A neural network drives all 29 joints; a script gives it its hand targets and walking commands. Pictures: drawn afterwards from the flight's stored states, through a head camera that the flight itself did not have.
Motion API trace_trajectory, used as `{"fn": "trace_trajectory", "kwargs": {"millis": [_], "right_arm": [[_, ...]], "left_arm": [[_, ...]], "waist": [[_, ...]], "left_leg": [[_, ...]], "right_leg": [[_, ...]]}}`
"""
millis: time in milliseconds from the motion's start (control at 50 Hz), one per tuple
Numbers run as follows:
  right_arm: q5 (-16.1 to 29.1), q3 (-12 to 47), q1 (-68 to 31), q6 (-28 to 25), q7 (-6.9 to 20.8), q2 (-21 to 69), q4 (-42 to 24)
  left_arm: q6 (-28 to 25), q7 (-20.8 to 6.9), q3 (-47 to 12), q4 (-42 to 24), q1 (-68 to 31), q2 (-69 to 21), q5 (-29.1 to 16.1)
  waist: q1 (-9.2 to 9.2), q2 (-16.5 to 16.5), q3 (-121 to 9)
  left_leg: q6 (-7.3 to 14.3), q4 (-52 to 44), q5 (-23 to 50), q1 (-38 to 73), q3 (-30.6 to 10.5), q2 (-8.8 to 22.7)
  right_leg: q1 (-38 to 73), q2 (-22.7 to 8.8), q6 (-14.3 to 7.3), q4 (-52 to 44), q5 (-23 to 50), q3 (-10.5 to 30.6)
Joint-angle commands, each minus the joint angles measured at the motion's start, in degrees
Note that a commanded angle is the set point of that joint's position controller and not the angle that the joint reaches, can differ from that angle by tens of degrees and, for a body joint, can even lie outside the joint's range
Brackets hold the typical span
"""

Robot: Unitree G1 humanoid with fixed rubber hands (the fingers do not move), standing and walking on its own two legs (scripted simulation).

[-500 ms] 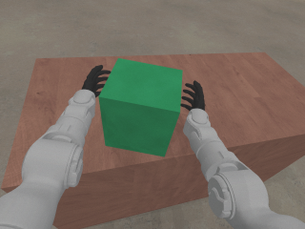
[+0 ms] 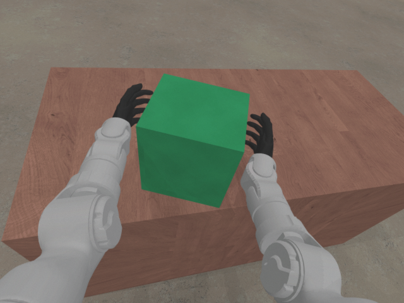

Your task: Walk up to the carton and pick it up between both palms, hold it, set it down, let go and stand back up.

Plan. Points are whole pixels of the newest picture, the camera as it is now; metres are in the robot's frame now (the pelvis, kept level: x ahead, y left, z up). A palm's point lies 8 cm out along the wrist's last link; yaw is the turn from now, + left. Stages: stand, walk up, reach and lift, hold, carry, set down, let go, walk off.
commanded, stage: reach and lift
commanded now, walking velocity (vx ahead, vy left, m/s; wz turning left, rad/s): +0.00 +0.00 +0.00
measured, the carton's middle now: (192, 144) +0.46 +0.00 +0.03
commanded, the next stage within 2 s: none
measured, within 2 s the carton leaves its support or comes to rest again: leaves its support in 1.48 s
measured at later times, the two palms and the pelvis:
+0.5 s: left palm (125, 121) +0.46 +0.15 +0.10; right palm (261, 155) +0.39 -0.13 +0.09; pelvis +0.02 +0.00 +0.01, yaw -1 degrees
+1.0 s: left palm (126, 122) +0.46 +0.15 +0.10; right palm (261, 157) +0.39 -0.13 +0.09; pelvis +0.02 +0.00 +0.01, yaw -1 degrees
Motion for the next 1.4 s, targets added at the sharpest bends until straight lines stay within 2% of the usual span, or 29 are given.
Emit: {"fn": "trace_trajectory", "kwargs": {"millis": [0, 60, 200, 280, 480, 780, 880, 940, 1120, 1160, 1260, 1380], "right_arm": [[-12.4, 3.8, -20.0, -3.0, 9.3, 22.4, -6.3], [-14.8, 5.7, -20.3, -3.1, 12.6, 25.8, -8.3], [-15.6, 8.3, -17.3, -3.9, 13.8, 26.2, -8.4], [-14.4, 10.3, -15.8, -4.5, 13.5, 26.3, -9.2], [-12.0, 14.0, -13.7, -5.1, 11.5, 27.1, -10.9], [-10.9, 14.1, -13.5, -6.8, 10.4, 26.1, -10.0], [-10.3, 14.6, -12.8, -7.6, 10.2, 25.7, -9.0], [-10.1, 14.6, -13.5, -8.1, 10.2, 25.1, -9.0], [-8.0, 17.8, -13.9, -9.1, 9.6, 24.7, -9.2], [-7.5, 18.7, -14.2, -9.3, 9.5, 24.7, -9.2], [-6.2, 21.3, -17.3, -9.9, 9.4, 24.8, -11.3], [-3.7, 24.7, -20.7, -8.4, 9.6, 24.5, -14.2]], "left_arm": [[-2.1, -7.9, 0.5, -5.9, -22.3, -26.1, 9.9], [-1.4, -10.2, 1.3, -4.1, -19.6, -32.5, 12.5], [-0.1, -11.4, 1.1, -8.7, -16.9, -34.8, 12.8], [1.3, -11.9, 0.1, -10.5, -14.1, -35.8, 12.6], [3.7, -12.9, -0.7, -12.2, -10.5, -36.0, 12.4], [4.8, -12.0, -1.4, -13.4, -9.1, -37.2, 13.1], [5.0, -11.6, -2.2, -14.9, -8.3, -37.9, 12.9], [5.2, -11.3, -2.3, -14.3, -7.8, -37.9, 13.0], [5.7, -10.5, -4.8, -16.7, -7.3, -38.7, 11.9], [5.7, -10.5, -6.1, -17.7, -7.6, -39.2, 11.1], [5.4, -10.3, -7.8, -18.1, -8.6, -40.2, 10.0], [6.6, -10.1, -9.8, -20.1, -10.6, -41.2, 8.4]], "waist": [[1.39, 11.8, -22.1], [2.61, 11.6, -21.1], [3.07, 9.0, -17.4], [3.13, 8.7, -15.8], [2.60, 7.1, -14.2], [2.73, 7.7, -14.7], [2.63, 8.2, -14.8], [2.90, 8.5, -14.5], [3.28, 8.7, -16.6], [2.81, 8.5, -17.2], [3.64, 8.0, -19.4], [4.36, 7.0, -20.3]], "left_leg": [[-3.9, -4.1, 14.1, 20.5, 4.3, -1.3], [-4.1, -4.8, 15.5, 22.3, 4.8, -1.4], [-4.8, -4.0, 24.9, 28.6, 5.8, -0.7], [-4.9, -3.7, 27.4, 29.1, 6.4, -1.0], [-3.3, -6.0, 20.1, 22.9, 6.7, -2.2], [-3.5, -6.2, 21.6, 25.4, 6.2, -1.5], [-3.9, -5.4, 25.4, 27.1, 6.1, -1.2], [-3.9, -5.6, 24.6, 26.7, 6.0, -1.2], [-4.0, -4.9, 28.4, 27.8, 5.7, -0.9], [-4.0, -4.7, 28.7, 27.6, 5.5, -0.9], [-3.6, -4.9, 27.0, 26.6, 5.4, -1.1], [-3.0, -6.3, 22.0, 25.4, 5.5, -1.4]], "right_leg": [[10.9, 1.4, 0.4, -1.8, 13.8, -4.7], [12.7, 1.9, 0.0, -2.4, 12.4, -5.0], [12.5, 3.3, 1.2, -3.0, 14.1, -6.4], [14.5, 3.3, 1.6, -2.9, 17.8, -6.3], [21.4, 1.9, 2.6, -1.9, 24.2, -5.7], [18.6, 2.5, 1.4, -3.5, 20.5, -7.0], [17.6, 2.9, 1.1, -3.7, 21.5, -7.3], [17.7, 2.9, 0.8, -4.1, 20.4, -7.2], [18.9, 3.0, 0.5, -3.7, 23.9, -7.0], [19.5, 3.0, 0.6, -3.5, 25.4, -6.9], [21.2, 2.6, 0.6, -3.2, 26.4, -6.5], [23.7, 2.2, 0.8, -2.9, 25.7, -5.9]]}}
